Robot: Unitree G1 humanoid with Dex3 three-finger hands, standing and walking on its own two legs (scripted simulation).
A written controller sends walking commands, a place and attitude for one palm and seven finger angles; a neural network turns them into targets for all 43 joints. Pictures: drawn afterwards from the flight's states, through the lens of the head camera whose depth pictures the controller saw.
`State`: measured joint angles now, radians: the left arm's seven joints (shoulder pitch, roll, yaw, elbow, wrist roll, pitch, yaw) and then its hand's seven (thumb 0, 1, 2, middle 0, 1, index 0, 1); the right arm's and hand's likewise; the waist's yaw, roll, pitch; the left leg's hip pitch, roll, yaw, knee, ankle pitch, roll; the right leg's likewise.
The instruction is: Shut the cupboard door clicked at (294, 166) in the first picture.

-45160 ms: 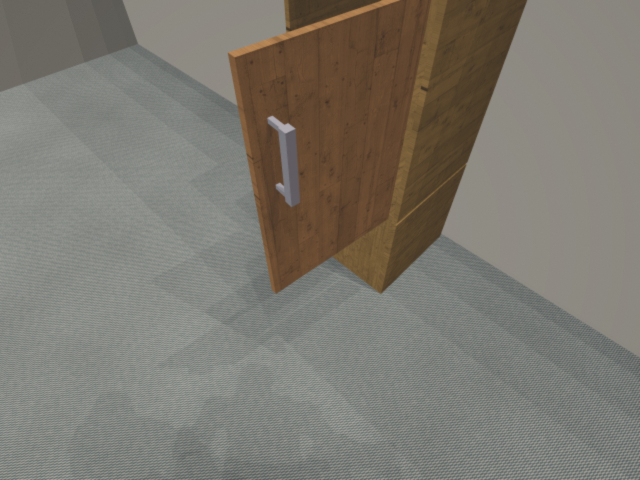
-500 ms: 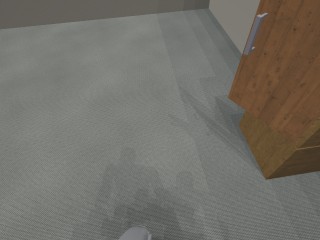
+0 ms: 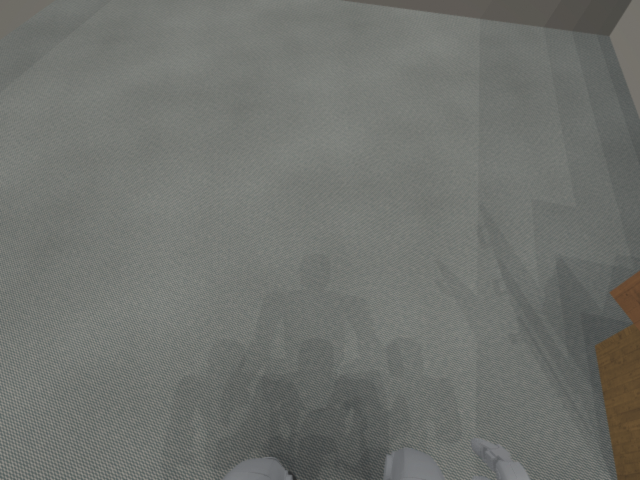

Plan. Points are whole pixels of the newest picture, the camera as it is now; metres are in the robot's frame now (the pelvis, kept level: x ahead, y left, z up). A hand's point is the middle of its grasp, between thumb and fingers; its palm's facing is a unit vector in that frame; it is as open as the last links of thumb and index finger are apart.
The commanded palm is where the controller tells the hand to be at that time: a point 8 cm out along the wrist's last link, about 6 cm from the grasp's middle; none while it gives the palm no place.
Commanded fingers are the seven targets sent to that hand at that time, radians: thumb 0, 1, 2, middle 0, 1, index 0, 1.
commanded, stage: turn to face it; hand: left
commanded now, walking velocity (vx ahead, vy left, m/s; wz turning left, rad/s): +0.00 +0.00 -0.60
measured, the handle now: out of the picture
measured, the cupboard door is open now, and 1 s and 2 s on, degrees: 30 30 30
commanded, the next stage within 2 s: take the last steps up to it in 2.00 s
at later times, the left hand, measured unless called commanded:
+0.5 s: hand (227, 406) +0.22 +0.16 -0.16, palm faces -0.15 -0.97 -0.21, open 7.3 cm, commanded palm none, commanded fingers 0.00 0.90 0.90 -0.20 -0.30 -0.20 -0.30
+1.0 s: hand (280, 321) +0.35 +0.10 -0.14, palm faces -0.51 -0.82 -0.27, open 7.3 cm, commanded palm none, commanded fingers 0.00 0.90 0.90 -0.20 -0.30 -0.20 -0.30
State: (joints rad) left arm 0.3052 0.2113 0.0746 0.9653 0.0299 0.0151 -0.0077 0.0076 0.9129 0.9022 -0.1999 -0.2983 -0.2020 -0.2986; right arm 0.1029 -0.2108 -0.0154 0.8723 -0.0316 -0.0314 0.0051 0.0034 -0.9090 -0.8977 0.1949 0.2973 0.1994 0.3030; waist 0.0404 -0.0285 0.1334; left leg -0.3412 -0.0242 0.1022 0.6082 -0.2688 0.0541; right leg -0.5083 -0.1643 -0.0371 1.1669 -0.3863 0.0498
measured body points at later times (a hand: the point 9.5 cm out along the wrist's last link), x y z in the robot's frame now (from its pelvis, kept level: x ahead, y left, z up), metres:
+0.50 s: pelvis +0.12 -0.01 +0.01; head +0.16 -0.01 +0.46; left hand +0.23 +0.22 -0.14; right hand +0.15 -0.27 -0.13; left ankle +0.14 +0.10 -0.70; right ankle +0.16 -0.14 -0.72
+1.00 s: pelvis +0.13 -0.01 +0.00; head +0.16 -0.04 +0.45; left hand +0.38 +0.15 -0.12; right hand +0.02 -0.25 -0.15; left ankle +0.16 +0.11 -0.69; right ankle +0.06 -0.11 -0.73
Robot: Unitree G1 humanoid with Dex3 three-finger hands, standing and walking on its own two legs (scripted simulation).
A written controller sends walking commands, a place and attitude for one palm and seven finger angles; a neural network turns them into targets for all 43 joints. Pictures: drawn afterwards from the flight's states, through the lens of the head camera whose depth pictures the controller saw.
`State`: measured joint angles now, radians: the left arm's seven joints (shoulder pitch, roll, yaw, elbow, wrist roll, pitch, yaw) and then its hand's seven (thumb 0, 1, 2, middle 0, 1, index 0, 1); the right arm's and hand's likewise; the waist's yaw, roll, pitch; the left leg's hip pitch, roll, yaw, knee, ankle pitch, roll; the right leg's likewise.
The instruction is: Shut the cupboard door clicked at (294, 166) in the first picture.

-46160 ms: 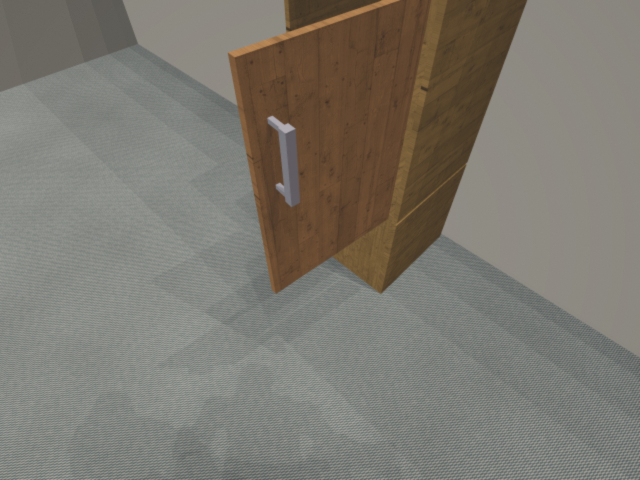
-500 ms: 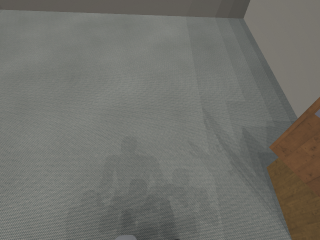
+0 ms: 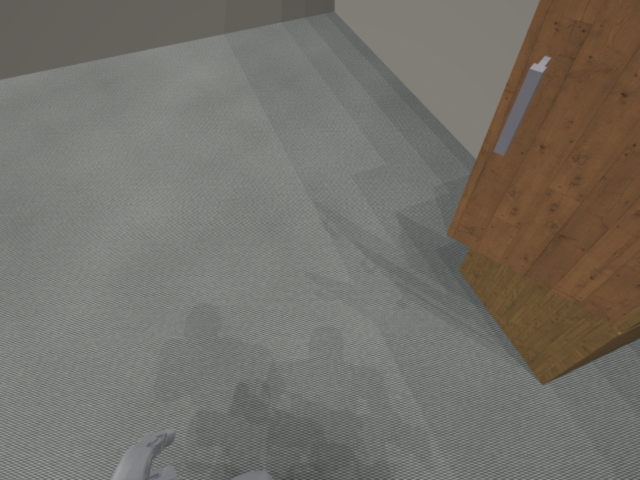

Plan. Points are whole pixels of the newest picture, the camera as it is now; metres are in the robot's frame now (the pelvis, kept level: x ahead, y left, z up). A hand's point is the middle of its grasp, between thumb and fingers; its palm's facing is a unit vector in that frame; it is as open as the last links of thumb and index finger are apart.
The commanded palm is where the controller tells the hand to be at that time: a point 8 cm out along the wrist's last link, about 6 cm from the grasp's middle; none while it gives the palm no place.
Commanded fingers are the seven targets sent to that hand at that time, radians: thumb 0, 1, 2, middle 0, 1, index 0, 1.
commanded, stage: turn to face it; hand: left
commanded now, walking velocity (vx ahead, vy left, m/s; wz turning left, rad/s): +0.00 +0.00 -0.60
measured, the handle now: (521, 108) +0.66 -0.31 +0.08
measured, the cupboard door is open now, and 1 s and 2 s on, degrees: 30 30 30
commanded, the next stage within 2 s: take the last steps up to it in 1.00 s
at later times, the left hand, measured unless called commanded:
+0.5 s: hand (180, 467) +0.15 +0.21 -0.15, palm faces -0.26 -0.94 -0.21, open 7.3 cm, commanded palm none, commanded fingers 0.00 0.90 0.90 -0.20 -0.30 -0.20 -0.30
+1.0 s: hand (213, 450) +0.18 +0.17 -0.16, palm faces -0.47 -0.86 -0.19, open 7.3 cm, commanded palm none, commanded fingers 0.00 0.90 0.90 -0.20 -0.30 -0.20 -0.30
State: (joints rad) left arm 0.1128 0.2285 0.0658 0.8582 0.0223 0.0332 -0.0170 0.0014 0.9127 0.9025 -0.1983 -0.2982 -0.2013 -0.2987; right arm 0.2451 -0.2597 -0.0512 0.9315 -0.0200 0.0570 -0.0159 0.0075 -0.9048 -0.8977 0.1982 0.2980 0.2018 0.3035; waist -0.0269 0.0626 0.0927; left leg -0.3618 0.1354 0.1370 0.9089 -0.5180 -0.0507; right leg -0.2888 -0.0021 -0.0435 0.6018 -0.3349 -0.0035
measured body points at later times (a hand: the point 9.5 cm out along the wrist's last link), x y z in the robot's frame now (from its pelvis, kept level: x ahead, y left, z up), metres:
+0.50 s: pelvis +0.00 +0.03 +0.02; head +0.05 +0.03 +0.46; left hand +0.17 +0.26 -0.13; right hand -0.01 -0.23 -0.12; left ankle +0.04 +0.14 -0.72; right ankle -0.05 -0.09 -0.67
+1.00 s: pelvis +0.01 +0.04 +0.01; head +0.05 +0.05 +0.45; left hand +0.20 +0.22 -0.15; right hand -0.07 -0.20 -0.12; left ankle +0.07 +0.13 -0.72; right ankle -0.07 -0.07 -0.68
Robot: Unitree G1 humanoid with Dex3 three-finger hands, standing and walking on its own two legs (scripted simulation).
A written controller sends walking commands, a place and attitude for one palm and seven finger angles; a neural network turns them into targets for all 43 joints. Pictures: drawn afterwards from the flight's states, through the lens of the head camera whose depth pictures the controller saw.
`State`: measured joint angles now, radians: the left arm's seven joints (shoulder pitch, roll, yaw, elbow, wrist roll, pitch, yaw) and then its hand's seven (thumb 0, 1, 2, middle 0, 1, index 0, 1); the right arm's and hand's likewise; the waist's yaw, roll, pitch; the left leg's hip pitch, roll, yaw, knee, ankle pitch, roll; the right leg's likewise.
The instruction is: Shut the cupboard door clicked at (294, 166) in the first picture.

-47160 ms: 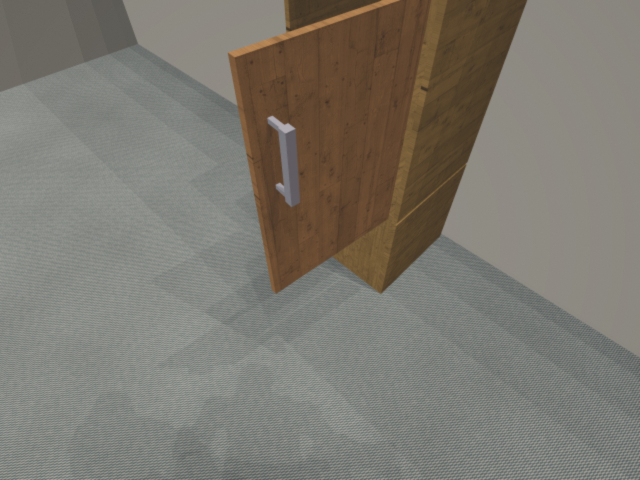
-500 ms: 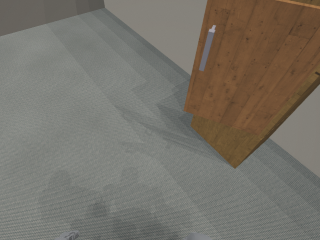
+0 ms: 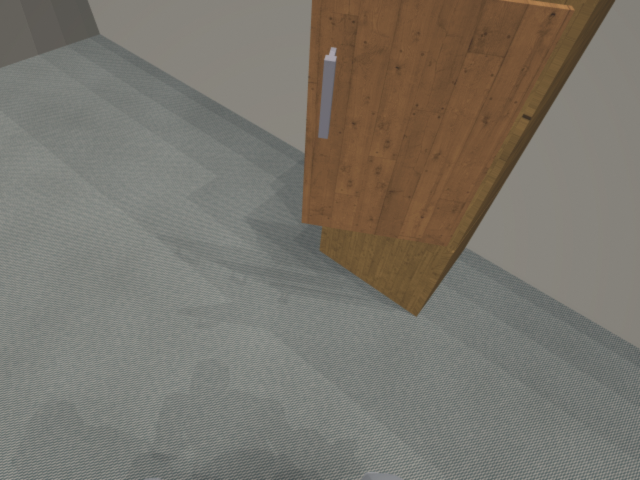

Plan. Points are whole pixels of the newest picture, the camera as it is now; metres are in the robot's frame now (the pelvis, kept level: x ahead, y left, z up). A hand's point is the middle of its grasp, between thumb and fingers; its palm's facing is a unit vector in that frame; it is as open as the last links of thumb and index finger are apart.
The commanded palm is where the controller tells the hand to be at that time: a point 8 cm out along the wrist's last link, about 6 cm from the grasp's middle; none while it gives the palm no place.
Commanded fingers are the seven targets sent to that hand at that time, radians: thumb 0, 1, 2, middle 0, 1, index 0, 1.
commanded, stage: take the last steps up to it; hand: left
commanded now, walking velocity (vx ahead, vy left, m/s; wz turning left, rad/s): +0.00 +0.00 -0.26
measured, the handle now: (328, 94) +0.74 +0.03 +0.07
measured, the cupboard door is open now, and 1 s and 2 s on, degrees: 30 30 30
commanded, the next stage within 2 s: come to a stop and stand still in 0.98 s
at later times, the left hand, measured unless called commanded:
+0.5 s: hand out of the picture +0.06 +0.16 -0.17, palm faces -0.06 -0.98 -0.17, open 7.3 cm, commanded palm none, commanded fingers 0.00 0.90 0.90 -0.20 -0.30 -0.20 -0.30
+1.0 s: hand (276, 341) +0.35 +0.08 -0.16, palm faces -0.15 -0.96 -0.21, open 7.3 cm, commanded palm none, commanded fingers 0.00 0.90 0.90 -0.20 -0.30 -0.20 -0.30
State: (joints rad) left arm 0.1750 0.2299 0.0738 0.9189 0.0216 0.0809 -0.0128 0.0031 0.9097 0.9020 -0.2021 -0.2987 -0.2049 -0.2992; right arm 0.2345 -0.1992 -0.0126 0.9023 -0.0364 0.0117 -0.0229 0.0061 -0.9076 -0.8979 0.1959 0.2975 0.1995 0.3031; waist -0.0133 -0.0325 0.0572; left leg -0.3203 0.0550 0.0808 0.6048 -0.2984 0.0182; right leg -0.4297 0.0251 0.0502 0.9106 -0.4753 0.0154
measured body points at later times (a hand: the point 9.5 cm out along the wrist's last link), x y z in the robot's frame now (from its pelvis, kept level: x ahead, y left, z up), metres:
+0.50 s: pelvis +0.05 -0.02 +0.01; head +0.08 -0.01 +0.46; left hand +0.07 +0.21 -0.15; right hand +0.06 -0.28 -0.14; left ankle +0.10 +0.09 -0.70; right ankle -0.03 -0.13 -0.73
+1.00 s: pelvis +0.21 -0.08 +0.00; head +0.25 -0.10 +0.44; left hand +0.36 +0.13 -0.14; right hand +0.11 -0.29 -0.17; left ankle +0.14 +0.07 -0.69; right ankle +0.24 -0.20 -0.73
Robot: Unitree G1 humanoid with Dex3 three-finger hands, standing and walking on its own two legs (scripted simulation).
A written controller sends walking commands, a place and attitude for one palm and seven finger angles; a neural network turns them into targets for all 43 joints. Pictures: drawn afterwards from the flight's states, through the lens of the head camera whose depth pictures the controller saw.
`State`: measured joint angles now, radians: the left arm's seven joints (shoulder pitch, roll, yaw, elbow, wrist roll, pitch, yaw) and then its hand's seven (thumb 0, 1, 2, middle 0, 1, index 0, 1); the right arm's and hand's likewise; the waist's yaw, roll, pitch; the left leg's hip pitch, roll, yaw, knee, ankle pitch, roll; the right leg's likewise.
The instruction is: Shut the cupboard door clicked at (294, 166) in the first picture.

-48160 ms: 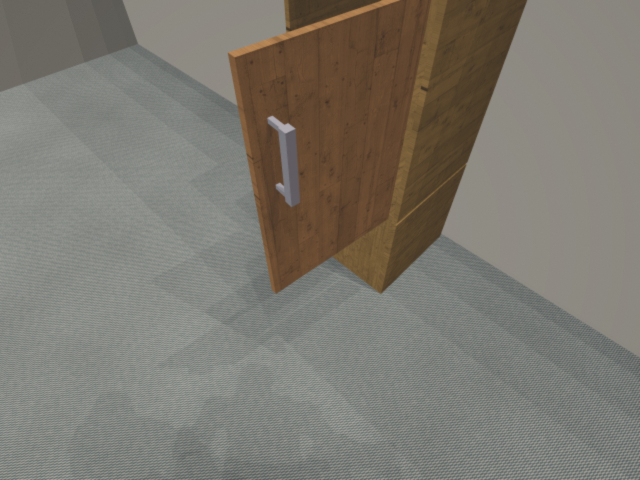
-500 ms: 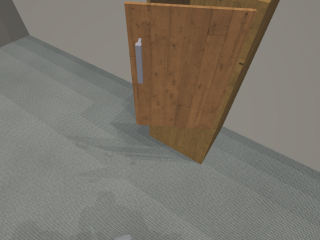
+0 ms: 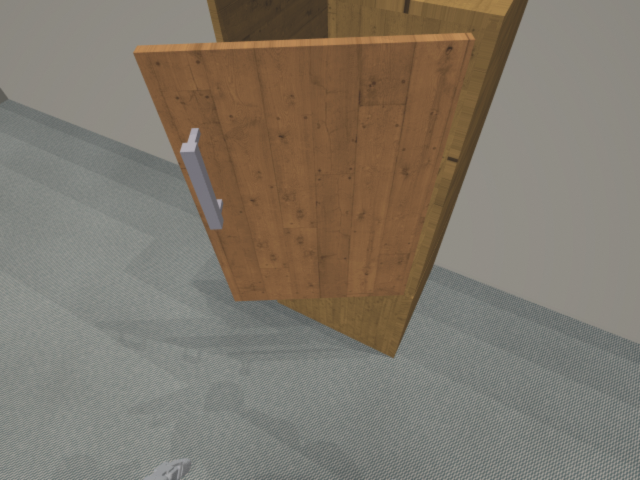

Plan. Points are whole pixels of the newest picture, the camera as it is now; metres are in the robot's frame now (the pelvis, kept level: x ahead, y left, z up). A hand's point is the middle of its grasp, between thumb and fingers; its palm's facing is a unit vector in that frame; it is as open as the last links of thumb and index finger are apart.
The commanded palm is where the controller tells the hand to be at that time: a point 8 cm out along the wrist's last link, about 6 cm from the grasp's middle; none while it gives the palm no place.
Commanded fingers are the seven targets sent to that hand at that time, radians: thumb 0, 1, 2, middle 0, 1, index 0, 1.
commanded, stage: come to a stop and stand still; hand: left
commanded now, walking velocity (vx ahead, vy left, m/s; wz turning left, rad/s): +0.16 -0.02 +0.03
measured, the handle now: (206, 181) +0.51 +0.18 +0.07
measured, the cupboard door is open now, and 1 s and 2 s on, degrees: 30 30 30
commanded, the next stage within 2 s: look again from close up in 1.10 s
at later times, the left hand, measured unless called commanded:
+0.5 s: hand out of the picture +0.11 +0.18 -0.16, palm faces +0.08 -0.96 -0.26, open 7.3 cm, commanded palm none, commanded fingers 0.00 0.90 0.90 -0.20 -0.30 -0.20 -0.30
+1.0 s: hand out of the picture +0.08 +0.18 -0.16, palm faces +0.05 -0.98 -0.17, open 7.3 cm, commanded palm none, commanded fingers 0.00 0.90 0.90 -0.20 -0.30 -0.20 -0.30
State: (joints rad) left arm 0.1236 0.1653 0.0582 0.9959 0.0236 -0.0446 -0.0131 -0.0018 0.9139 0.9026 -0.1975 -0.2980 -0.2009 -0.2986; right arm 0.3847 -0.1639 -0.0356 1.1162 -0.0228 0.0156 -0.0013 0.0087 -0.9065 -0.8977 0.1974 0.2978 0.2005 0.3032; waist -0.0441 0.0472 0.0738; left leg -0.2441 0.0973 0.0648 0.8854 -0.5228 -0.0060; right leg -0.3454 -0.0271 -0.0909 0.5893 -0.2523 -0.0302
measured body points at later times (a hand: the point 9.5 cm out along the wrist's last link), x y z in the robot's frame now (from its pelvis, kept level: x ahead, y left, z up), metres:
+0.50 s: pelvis +0.08 -0.02 +0.01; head +0.12 -0.02 +0.45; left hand +0.11 +0.24 -0.14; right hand +0.20 -0.25 -0.14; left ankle +0.10 +0.10 -0.73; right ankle +0.07 -0.14 -0.72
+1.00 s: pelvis +0.05 +0.00 +0.02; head +0.06 +0.02 +0.47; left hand +0.08 +0.23 -0.15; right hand +0.07 -0.23 -0.14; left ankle +0.04 +0.10 -0.73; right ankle +0.06 -0.14 -0.73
